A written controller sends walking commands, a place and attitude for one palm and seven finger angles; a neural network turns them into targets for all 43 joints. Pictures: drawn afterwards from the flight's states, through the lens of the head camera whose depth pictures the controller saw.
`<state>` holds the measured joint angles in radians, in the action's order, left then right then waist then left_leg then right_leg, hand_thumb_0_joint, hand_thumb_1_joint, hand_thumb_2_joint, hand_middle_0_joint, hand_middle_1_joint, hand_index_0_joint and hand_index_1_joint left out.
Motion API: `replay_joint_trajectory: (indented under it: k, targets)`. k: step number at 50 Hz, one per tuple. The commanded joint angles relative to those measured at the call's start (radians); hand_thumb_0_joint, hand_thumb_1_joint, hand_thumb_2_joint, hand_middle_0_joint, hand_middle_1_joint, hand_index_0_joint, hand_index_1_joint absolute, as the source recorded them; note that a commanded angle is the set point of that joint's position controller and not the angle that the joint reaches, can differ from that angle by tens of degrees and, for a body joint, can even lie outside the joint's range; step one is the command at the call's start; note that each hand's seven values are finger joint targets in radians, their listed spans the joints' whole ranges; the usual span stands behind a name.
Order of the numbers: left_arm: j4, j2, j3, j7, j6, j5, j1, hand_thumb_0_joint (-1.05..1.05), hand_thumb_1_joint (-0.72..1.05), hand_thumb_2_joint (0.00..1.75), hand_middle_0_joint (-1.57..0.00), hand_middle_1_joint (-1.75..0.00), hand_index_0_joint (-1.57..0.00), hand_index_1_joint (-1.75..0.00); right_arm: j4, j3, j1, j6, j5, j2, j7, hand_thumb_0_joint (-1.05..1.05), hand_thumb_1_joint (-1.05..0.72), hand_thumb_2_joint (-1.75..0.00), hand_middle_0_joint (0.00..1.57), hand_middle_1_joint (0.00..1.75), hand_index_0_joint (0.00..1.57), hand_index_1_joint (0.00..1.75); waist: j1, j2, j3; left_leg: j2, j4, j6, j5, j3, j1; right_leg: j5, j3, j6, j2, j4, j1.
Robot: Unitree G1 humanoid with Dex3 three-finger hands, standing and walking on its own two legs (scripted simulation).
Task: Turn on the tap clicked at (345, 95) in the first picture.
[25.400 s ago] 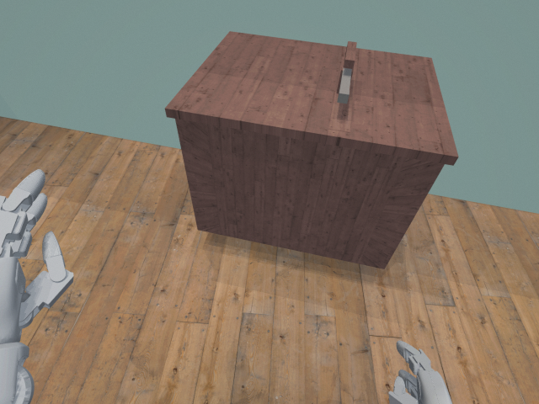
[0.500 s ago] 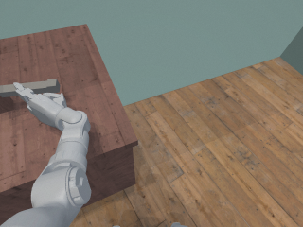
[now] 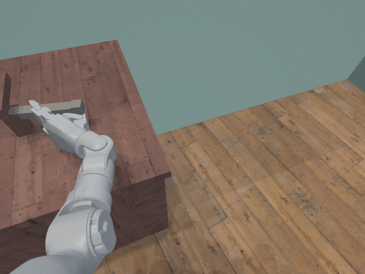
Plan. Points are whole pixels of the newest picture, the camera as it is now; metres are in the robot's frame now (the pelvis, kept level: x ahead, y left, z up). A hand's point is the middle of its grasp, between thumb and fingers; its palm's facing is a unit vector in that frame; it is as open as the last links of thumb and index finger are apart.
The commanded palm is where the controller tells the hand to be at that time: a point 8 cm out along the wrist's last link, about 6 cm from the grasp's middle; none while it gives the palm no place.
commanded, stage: lift the hand up off the lever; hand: left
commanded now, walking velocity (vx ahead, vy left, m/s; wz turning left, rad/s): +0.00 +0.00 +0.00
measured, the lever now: (77, 107) +0.51 +0.26 +0.05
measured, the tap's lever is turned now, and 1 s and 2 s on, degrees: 77 77 77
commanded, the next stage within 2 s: draw the hand back beside the body in 1.50 s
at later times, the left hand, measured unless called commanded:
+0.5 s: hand (80, 114) +0.44 +0.22 +0.10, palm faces +0.85 -0.52 -0.10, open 7.8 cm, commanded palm +0.38 +0.23 +0.10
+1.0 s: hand (78, 110) +0.44 +0.22 +0.12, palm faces +0.84 -0.53 -0.09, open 7.8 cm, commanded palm +0.38 +0.23 +0.12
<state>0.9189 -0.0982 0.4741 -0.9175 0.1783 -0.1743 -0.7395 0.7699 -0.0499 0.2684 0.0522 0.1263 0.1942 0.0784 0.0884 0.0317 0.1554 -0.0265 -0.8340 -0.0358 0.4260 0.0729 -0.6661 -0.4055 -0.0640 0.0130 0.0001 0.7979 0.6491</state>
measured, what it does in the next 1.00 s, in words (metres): stands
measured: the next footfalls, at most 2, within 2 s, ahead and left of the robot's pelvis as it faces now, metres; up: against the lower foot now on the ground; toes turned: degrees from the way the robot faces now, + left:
none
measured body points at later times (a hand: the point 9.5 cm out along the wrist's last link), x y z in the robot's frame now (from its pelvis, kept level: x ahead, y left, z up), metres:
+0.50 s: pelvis -0.01 +0.00 +0.01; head +0.04 +0.00 +0.45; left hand +0.40 +0.24 +0.11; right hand +0.05 -0.25 -0.13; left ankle -0.02 +0.14 -0.70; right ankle -0.02 -0.11 -0.70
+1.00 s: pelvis +0.00 +0.00 +0.01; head +0.04 +0.00 +0.46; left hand +0.39 +0.24 +0.12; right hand +0.09 -0.25 -0.12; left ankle -0.02 +0.14 -0.70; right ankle -0.02 -0.11 -0.70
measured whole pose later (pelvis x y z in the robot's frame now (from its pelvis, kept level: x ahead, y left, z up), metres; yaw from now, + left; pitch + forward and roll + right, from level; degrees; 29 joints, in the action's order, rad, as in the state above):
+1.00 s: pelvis +0.00 +0.00 +0.01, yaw +0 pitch +10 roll -1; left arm 0.78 -0.07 0.42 -0.89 0.04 -0.12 -0.70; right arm 0.78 -0.05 0.24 0.05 0.10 0.20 0.05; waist 0.06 0.03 0.12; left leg -0.02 -0.72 -0.03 0.38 0.06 -0.52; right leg -0.37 -0.06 0.01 0.00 0.70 0.51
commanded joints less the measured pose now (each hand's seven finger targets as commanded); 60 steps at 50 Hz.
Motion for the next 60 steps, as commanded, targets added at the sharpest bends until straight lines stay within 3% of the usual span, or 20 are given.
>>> replay_joint_trajectory:
  k: [1, 4, 5, 7, 10, 11, 15, 17, 20, 22, 28, 32, 35, 38, 44, 45, 49, 50, 54, 60]
  targets:
    - [-0.216, -0.168, -0.065, 0.011, 0.046, -0.03, -0.427, 0.0, 0.9, 0.9, -0.15, -0.15, -0.15, -0.15, -0.073, -0.047, 0.056, -0.019, -0.009, 0.144, -0.015, 0.0, -0.9, -0.9, 0.2, 0.3, 0.2, 0.3, 0.016, -0.009, 0.332, 0.031, 0.075, 0.04, -0.384, -0.057, 0.169, 0.411, -0.013, 0.004, 0.007, -0.099, -0.238]
    - [-0.219, -0.148, -0.091, 0.018, 0.045, -0.022, -0.443, 0.0, 0.9, 0.9, -0.15, -0.15, -0.15, -0.15, -0.066, -0.047, 0.054, -0.025, -0.01, 0.146, -0.016, 0.0, -0.9, -0.9, 0.2, 0.3, 0.2, 0.3, 0.022, -0.009, 0.322, 0.031, 0.08, 0.041, -0.375, -0.052, 0.181, 0.395, -0.015, 0.007, 0.01, -0.108, -0.229]
    - [-0.234, -0.152, -0.088, 0.019, 0.047, -0.02, -0.44, 0.0, 0.9, 0.9, -0.15, -0.15, -0.15, -0.15, -0.063, -0.048, 0.051, -0.026, -0.01, 0.149, -0.018, 0.0, -0.9, -0.9, 0.2, 0.3, 0.2, 0.3, 0.017, 0.023, 0.323, 0.031, 0.084, 0.037, -0.384, -0.048, 0.198, 0.389, -0.014, 0.009, 0.011, -0.109, -0.226]
    - [-0.237, -0.121, -0.11, 0.022, 0.042, -0.008, -0.421, 0.0, 0.9, 0.9, -0.15, -0.15, -0.15, -0.15, -0.067, -0.047, 0.046, -0.03, -0.013, 0.145, -0.017, 0.0, -0.9, -0.9, 0.2, 0.3, 0.2, 0.3, 0.015, 0.022, 0.331, 0.032, 0.086, 0.037, -0.39, -0.051, 0.209, 0.388, -0.016, 0.01, 0.014, -0.112, -0.228]
    - [-0.224, -0.155, -0.08, 0.019, 0.033, -0.004, -0.414, 0.0, 0.9, 0.9, -0.15, -0.15, -0.15, -0.15, -0.059, -0.048, 0.043, -0.027, -0.014, 0.151, -0.022, 0.0, -0.9, -0.9, 0.2, 0.3, 0.2, 0.3, 0.009, 0.003, 0.306, 0.034, 0.102, 0.037, -0.361, -0.049, 0.191, 0.373, -0.016, 0.01, 0.011, -0.124, -0.246]
    - [-0.23, -0.129, -0.101, 0.019, 0.03, 0.0, -0.418, 0.0, 0.9, 0.9, -0.15, -0.15, -0.15, -0.15, -0.065, -0.045, 0.037, -0.028, -0.017, 0.147, -0.021, 0.0, -0.9, -0.9, 0.2, 0.3, 0.2, 0.3, 0.011, -0.002, 0.308, 0.037, 0.107, 0.039, -0.352, -0.052, 0.191, 0.369, -0.015, 0.009, 0.01, -0.127, -0.25]
    - [-0.212, -0.204, -0.04, 0.003, 0.019, -0.011, -0.441, 0.0, 0.9, 0.9, -0.15, -0.15, -0.15, -0.15, -0.059, -0.042, 0.029, -0.026, -0.015, 0.152, -0.028, 0.0, -0.9, -0.9, 0.2, 0.3, 0.2, 0.3, 0.003, -0.02, 0.281, 0.039, 0.116, 0.043, -0.311, -0.054, 0.157, 0.345, -0.011, 0.007, 0.006, -0.136, -0.258]
    - [-0.232, -0.226, -0.029, -0.004, 0.024, -0.019, -0.457, 0.0, 0.9, 0.9, -0.15, -0.15, -0.15, -0.15, -0.068, -0.043, 0.028, -0.026, -0.016, 0.147, -0.029, 0.0, -0.9, -0.9, 0.2, 0.3, 0.2, 0.3, 0.001, -0.034, 0.31, 0.039, 0.113, 0.048, -0.318, -0.06, 0.159, 0.362, -0.005, 0.003, 0.002, -0.135, -0.278]
    - [-0.254, -0.234, -0.032, -0.005, 0.027, -0.037, -0.466, 0.0, 0.9, 0.9, -0.15, -0.15, -0.15, -0.15, -0.063, -0.044, 0.028, -0.027, -0.01, 0.147, -0.029, 0.0, -0.9, -0.9, 0.2, 0.3, 0.2, 0.3, -0.001, 0.011, 0.324, 0.037, 0.109, 0.043, -0.341, -0.059, 0.178, 0.371, -0.006, 0.008, 0.005, -0.126, -0.267]
    - [-0.247, -0.196, -0.068, -0.001, 0.026, -0.04, -0.477, 0.0, 0.9, 0.9, -0.15, -0.15, -0.15, -0.15, -0.065, -0.045, 0.03, -0.03, -0.01, 0.145, -0.027, 0.0, -0.9, -0.9, 0.2, 0.3, 0.2, 0.3, 0.011, 0.01, 0.322, 0.033, 0.109, 0.043, -0.349, -0.058, 0.194, 0.365, -0.011, 0.007, 0.006, -0.124, -0.249]
    - [-0.246, -0.136, -0.1, 0.027, -0.007, 0.009, -0.405, 0.0, 0.9, 0.9, -0.15, -0.15, -0.15, -0.15, -0.076, -0.046, 0.031, -0.03, -0.022, 0.148, -0.027, 0.0, -0.9, -0.9, 0.2, 0.3, 0.2, 0.3, 0.0, -0.016, 0.327, 0.033, 0.129, 0.038, -0.392, -0.059, 0.231, 0.397, -0.017, 0.009, 0.014, -0.142, -0.285]
    - [-0.257, -0.153, -0.081, 0.029, -0.025, 0.024, -0.404, 0.0, 0.9, 0.9, -0.15, -0.15, -0.15, -0.15, -0.074, -0.044, 0.026, -0.026, -0.027, 0.152, -0.031, 0.0, -0.9, -0.9, 0.2, 0.3, 0.2, 0.3, -0.001, -0.043, 0.292, 0.034, 0.144, 0.042, -0.377, -0.06, 0.221, 0.4, -0.016, 0.006, 0.009, -0.158, -0.303]
    - [-0.319, -0.17, -0.075, 0.024, -0.026, 0.011, -0.407, 0.0, 0.9, 0.9, -0.15, -0.15, -0.15, -0.15, -0.076, -0.045, 0.015, -0.026, -0.026, 0.149, -0.032, 0.0, -0.9, -0.9, 0.2, 0.3, 0.2, 0.3, -0.017, 0.001, 0.3, 0.033, 0.149, 0.037, -0.406, -0.061, 0.244, 0.416, -0.017, 0.011, 0.01, -0.158, -0.315]
    - [-0.342, -0.119, -0.126, 0.017, -0.028, -0.008, -0.423, 0.0, 0.9, 0.9, -0.15, -0.15, -0.15, -0.15, -0.074, -0.045, 0.004, -0.033, -0.021, 0.14, -0.025, 0.0, -0.9, -0.9, 0.2, 0.3, 0.2, 0.3, -0.006, 0.007, 0.287, 0.028, 0.143, 0.033, -0.426, -0.054, 0.268, 0.404, -0.025, 0.014, 0.012, -0.151, -0.284]
    - [-0.351, -0.117, -0.119, 0.018, -0.063, 0.01, -0.394, 0.0, 0.9, 0.9, -0.15, -0.15, -0.15, -0.15, -0.083, -0.044, -0.016, -0.033, -0.025, 0.14, -0.033, 0.0, -0.9, -0.9, 0.2, 0.3, 0.2, 0.3, -0.02, -0.007, 0.305, 0.033, 0.156, 0.032, -0.426, -0.064, 0.272, 0.418, -0.022, 0.013, 0.009, -0.16, -0.32]
    - [-0.352, -0.152, -0.088, 0.017, -0.069, 0.012, -0.397, 0.0, 0.9, 0.9, -0.15, -0.15, -0.15, -0.15, -0.075, -0.042, -0.015, -0.03, -0.025, 0.145, -0.037, 0.0, -0.9, -0.9, 0.2, 0.3, 0.2, 0.3, -0.025, 0.004, 0.303, 0.035, 0.163, 0.028, -0.42, -0.06, 0.275, 0.409, -0.021, 0.014, 0.008, -0.164, -0.327]
    - [-0.34, -0.15, -0.086, 0.023, -0.096, 0.024, -0.383, 0.0, 0.9, 0.9, -0.15, -0.15, -0.15, -0.15, -0.088, -0.037, -0.024, -0.026, -0.032, 0.143, -0.042, 0.0, -0.9, -0.9, 0.2, 0.3, 0.2, 0.3, -0.027, -0.058, 0.288, 0.038, 0.172, 0.04, -0.41, -0.073, 0.251, 0.445, -0.015, 0.006, 0.001, -0.179, -0.365]
    - [-0.35, -0.177, -0.065, 0.025, -0.099, 0.019, -0.368, 0.0, 0.9, 0.9, -0.15, -0.15, -0.15, -0.15, -0.085, -0.04, -0.026, -0.023, -0.032, 0.145, -0.045, 0.0, -0.9, -0.9, 0.2, 0.3, 0.2, 0.3, -0.037, -0.028, 0.288, 0.036, 0.179, 0.035, -0.417, -0.07, 0.258, 0.441, -0.015, 0.011, 0.002, -0.181, -0.372]
    - [-0.405, -0.093, -0.145, 0.033, -0.103, 0.012, -0.352, 0.0, 0.9, 0.9, -0.15, -0.15, -0.15, -0.15, -0.095, -0.041, -0.029, -0.031, -0.033, 0.134, -0.036, 0.0, -0.9, -0.9, 0.2, 0.3, 0.2, 0.3, -0.033, -0.018, 0.299, 0.031, 0.17, 0.033, -0.485, -0.07, 0.308, 0.48, -0.024, 0.013, 0.008, -0.176, -0.363]
    - [-0.385, -0.111, -0.133, 0.047, -0.133, 0.039, -0.373, 0.0, 0.9, 0.9, -0.15, -0.15, -0.15, -0.15, -0.083, -0.039, -0.055, -0.033, -0.044, 0.145, -0.051, 0.0, -0.9, -0.9, 0.2, 0.3, 0.2, 0.3, -0.028, -0.051, 0.23, 0.037, 0.204, 0.035, -0.395, -0.065, 0.289, 0.409, -0.02, 0.01, 0.003, -0.213, -0.365]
